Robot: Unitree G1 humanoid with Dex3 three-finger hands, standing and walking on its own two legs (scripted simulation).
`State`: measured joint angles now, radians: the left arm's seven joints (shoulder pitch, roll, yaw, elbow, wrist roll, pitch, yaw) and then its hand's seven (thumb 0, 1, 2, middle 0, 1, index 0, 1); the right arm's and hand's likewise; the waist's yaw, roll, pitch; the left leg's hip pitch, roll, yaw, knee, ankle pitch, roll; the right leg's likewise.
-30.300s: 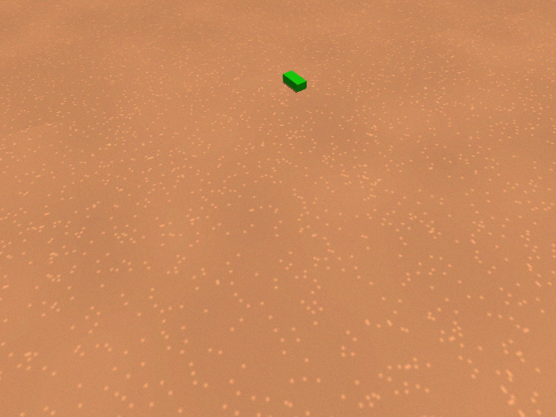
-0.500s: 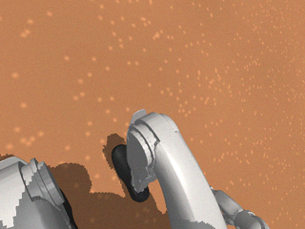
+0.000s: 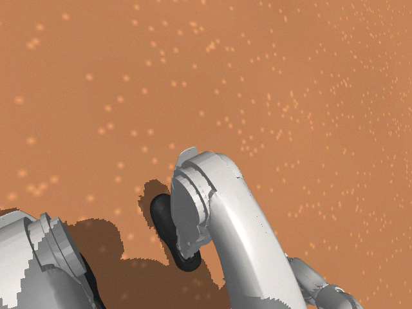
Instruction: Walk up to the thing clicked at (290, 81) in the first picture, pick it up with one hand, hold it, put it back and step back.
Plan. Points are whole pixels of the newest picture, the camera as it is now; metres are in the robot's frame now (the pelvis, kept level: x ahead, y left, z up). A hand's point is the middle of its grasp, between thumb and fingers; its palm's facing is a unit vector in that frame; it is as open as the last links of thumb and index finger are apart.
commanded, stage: withdraw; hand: left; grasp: from above
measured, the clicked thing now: out of the picture +0.47 +0.33 -0.28
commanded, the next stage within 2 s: home in 0.84 s
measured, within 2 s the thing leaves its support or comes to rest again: neither
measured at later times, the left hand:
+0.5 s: hand out of the picture +0.45 +0.34 -0.09, palm faces -0.46 -0.13 -0.88, open 14.1 cm
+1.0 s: hand out of the picture +0.48 +0.36 -0.12, palm faces -0.37 -0.09 -0.93, open 13.9 cm
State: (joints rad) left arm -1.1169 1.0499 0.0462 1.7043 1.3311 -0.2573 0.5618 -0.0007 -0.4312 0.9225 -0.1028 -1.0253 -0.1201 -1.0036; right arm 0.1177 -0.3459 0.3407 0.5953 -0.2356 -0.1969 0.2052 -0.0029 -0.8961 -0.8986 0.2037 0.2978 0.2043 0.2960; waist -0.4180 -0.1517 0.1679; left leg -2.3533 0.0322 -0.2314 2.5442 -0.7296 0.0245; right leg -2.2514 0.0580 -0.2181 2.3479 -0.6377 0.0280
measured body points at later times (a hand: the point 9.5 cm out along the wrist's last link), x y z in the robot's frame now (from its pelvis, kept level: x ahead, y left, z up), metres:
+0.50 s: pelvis +0.00 -0.01 +0.05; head +0.23 +0.08 +0.43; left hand +0.48 +0.34 -0.04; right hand +0.10 -0.26 -0.06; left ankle +0.06 +0.12 -0.27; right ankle +0.12 -0.11 -0.27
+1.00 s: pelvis +0.00 -0.01 +0.02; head +0.24 +0.10 +0.38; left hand +0.49 +0.36 -0.07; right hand +0.05 -0.26 -0.08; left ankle +0.06 +0.12 -0.27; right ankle +0.12 -0.11 -0.27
